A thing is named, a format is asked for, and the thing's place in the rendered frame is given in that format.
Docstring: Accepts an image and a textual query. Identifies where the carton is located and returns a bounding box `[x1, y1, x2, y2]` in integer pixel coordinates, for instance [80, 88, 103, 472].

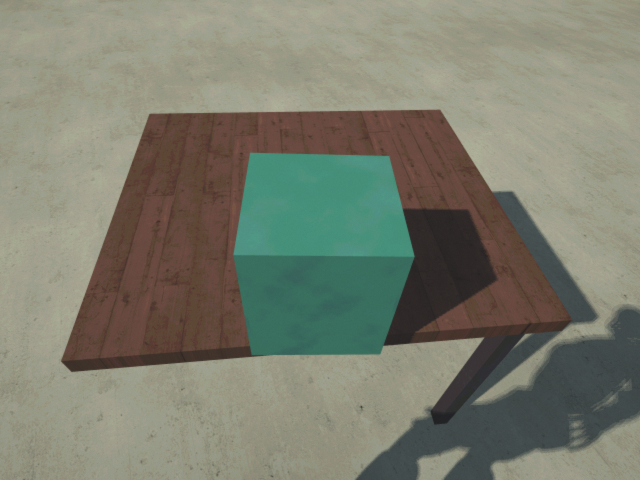
[233, 153, 415, 355]

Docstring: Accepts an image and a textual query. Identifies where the table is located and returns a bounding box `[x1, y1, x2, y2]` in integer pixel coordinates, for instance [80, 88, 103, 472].
[61, 110, 572, 425]

